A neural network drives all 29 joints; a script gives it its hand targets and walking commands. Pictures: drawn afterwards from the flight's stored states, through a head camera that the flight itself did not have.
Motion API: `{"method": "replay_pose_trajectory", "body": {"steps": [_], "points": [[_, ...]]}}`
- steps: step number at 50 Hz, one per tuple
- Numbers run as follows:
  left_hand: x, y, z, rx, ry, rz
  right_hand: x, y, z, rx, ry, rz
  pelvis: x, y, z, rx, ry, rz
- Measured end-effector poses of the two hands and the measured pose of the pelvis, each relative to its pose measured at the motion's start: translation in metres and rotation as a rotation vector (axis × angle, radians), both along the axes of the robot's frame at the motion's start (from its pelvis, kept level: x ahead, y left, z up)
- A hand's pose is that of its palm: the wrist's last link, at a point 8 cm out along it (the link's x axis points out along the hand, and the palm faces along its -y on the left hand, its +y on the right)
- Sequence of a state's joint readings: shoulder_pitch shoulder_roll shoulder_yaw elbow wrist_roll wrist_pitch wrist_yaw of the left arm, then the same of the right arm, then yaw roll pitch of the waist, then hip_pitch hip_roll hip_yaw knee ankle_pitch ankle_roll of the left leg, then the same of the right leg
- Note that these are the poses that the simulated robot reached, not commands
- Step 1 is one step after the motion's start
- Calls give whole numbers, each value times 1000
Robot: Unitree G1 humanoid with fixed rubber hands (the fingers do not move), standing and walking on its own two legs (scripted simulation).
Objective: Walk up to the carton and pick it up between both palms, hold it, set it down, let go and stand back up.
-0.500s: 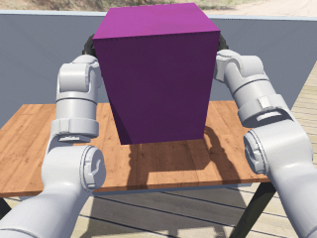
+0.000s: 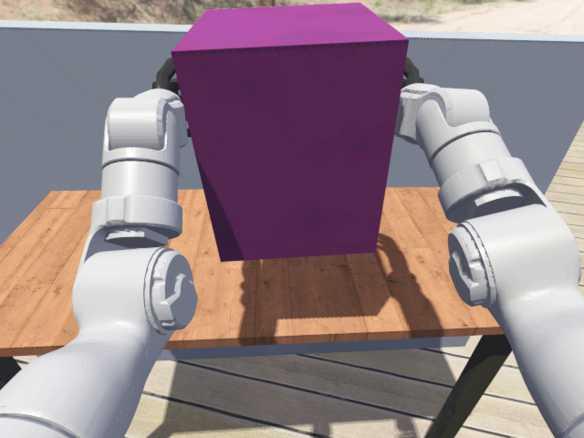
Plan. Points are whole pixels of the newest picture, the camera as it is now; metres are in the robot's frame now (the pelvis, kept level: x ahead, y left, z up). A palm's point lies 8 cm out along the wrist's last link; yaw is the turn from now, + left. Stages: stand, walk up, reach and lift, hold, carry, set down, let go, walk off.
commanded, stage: hold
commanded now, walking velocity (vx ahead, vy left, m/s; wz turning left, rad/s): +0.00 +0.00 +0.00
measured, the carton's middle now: (290, 131) +0.39 +0.00 +0.30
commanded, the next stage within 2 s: none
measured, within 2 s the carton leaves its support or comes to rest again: neither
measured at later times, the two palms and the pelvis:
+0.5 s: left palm (169, 113) +0.38 +0.15 +0.32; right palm (404, 110) +0.38 -0.14 +0.33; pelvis +0.01 +0.00 +0.00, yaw +0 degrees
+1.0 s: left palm (168, 111) +0.38 +0.15 +0.33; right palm (404, 110) +0.38 -0.14 +0.33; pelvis +0.00 +0.00 +0.00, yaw +0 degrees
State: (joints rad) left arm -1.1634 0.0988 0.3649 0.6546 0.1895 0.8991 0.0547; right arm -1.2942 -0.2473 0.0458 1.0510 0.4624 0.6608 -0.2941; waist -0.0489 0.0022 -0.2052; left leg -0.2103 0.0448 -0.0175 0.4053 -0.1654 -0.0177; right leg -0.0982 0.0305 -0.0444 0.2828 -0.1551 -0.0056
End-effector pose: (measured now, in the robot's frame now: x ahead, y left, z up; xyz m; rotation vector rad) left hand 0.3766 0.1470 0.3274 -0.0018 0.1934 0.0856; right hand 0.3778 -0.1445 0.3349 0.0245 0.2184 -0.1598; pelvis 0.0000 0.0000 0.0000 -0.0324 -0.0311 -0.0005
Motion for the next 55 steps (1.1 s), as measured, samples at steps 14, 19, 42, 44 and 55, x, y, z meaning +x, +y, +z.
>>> {"method": "replay_pose_trajectory", "body": {"steps": [14,19,42,44,55], "points": [[3,2,0,18,-16,7,4,2,-6,-18,-10,16,2,0,0,-3,16,3],[4,1,-1,14,-19,4,5,1,-4,-24,-11,13,4,-1,0,-4,10,5],[1,1,-1,16,-23,5,2,1,-5,-16,-10,13,5,1,0,-4,-1,0],[1,1,0,16,-23,5,2,1,-5,-15,-9,13,4,1,0,-4,0,0],[2,1,1,15,-22,5,2,1,-4,-16,-6,13,3,0,0,-4,5,2]]}}
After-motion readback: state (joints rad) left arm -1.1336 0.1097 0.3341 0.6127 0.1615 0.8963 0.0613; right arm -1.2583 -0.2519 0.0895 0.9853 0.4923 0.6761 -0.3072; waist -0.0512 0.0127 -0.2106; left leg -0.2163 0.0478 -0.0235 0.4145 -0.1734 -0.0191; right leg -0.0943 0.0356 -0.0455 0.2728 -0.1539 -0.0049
